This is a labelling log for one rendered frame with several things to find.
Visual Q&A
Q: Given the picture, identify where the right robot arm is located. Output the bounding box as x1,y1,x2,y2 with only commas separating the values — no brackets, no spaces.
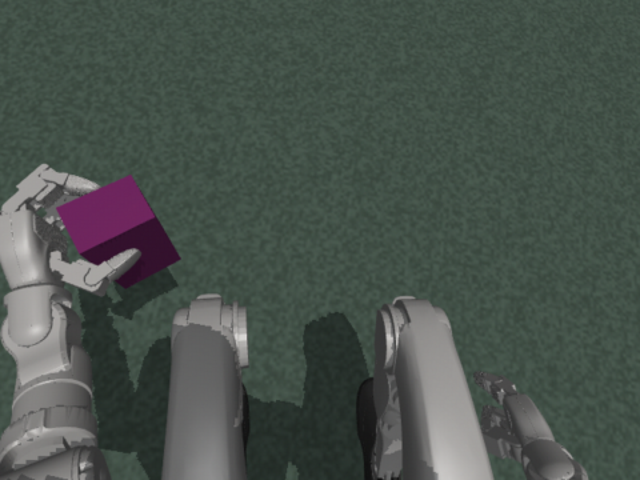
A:
521,439,588,480

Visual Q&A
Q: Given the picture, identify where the left robot hand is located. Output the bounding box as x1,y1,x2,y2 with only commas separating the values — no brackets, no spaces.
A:
0,164,141,297

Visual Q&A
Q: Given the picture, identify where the left robot arm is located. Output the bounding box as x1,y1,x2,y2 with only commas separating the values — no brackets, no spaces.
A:
0,283,112,480

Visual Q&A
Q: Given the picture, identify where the right robot hand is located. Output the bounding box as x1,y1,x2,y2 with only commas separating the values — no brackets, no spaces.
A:
473,371,556,463

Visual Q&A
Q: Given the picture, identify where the carton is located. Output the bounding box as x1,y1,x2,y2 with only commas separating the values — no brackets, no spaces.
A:
56,175,181,289

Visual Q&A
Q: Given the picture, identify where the right robot foot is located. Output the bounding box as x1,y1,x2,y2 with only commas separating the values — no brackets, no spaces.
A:
356,378,402,480

